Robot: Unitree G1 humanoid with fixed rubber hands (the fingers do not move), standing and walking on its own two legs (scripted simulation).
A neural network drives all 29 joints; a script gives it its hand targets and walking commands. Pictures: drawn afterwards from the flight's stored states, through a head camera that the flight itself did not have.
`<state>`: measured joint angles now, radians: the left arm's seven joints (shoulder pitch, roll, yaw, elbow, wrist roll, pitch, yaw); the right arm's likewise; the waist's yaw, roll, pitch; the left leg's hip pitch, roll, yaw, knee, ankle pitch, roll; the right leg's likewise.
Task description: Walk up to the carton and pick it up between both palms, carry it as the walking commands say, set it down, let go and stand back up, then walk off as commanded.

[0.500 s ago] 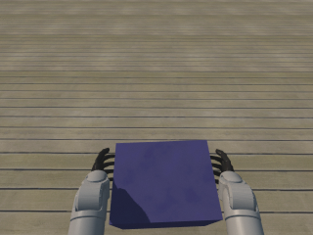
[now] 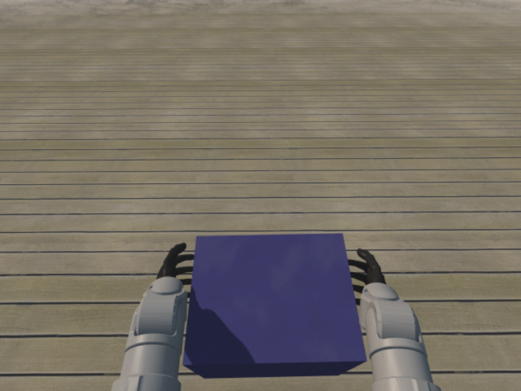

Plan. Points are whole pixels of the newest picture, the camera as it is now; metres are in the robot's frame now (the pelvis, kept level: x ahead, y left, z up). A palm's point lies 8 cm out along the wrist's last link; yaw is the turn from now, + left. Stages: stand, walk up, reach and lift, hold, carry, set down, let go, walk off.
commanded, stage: hold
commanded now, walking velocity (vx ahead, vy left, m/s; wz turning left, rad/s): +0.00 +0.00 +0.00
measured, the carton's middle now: (270, 308) +0.30 -0.01 -0.05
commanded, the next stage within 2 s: set down in 0.18 s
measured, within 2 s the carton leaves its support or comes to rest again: neither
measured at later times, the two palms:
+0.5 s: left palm (159, 294) +0.28 +0.18 +0.02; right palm (361, 292) +0.29 -0.16 +0.02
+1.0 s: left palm (161, 313) +0.30 +0.19 -0.06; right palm (343, 306) +0.31 -0.14 -0.06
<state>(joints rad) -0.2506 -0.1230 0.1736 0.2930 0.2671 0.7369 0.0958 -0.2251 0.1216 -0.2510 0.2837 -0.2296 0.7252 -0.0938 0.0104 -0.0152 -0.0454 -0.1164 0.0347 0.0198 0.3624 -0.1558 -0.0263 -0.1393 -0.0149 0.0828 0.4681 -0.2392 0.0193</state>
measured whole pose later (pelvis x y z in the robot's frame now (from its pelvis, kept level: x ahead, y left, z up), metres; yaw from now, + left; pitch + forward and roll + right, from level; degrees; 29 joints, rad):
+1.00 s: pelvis +0.01 +0.02 -0.01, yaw +0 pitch +12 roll +0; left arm -0.27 -0.15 0.31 0.46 0.33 0.34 0.01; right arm -0.28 0.10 -0.37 0.53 -0.29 0.29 0.05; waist 0.05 -0.02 -0.04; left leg -0.51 0.04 0.01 0.50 -0.19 -0.02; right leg -0.49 -0.01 0.08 0.51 -0.23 0.04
